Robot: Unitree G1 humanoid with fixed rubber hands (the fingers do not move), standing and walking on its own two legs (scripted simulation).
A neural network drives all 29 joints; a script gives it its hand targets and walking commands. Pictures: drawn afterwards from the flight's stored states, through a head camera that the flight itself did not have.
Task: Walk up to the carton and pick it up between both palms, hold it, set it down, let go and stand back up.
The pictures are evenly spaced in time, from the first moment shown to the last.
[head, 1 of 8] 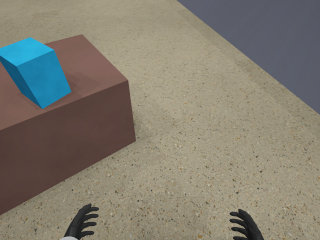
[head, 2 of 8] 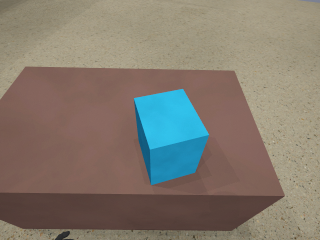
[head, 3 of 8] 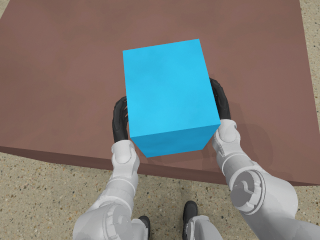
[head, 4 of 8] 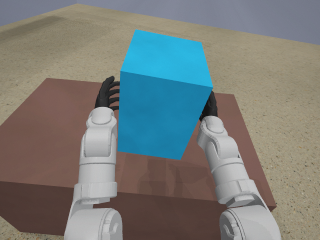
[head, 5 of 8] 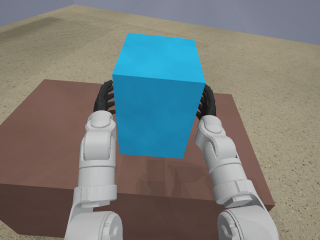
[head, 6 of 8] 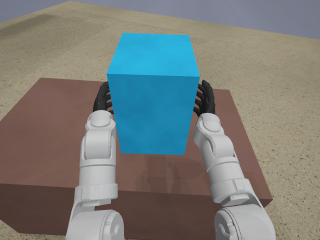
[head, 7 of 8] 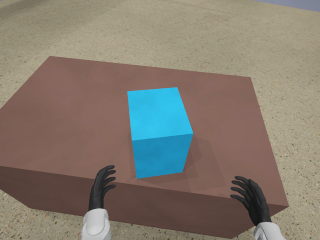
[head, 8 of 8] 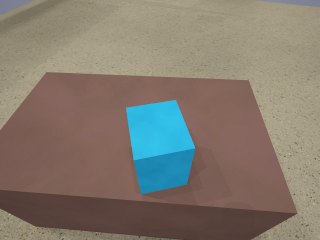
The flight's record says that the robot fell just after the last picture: no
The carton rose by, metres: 0.27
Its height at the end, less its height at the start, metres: +0.00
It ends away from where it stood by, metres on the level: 0.06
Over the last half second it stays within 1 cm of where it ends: yes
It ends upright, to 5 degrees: yes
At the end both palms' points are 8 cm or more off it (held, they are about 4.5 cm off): yes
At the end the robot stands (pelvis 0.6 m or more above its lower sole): yes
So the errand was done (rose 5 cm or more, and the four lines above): yes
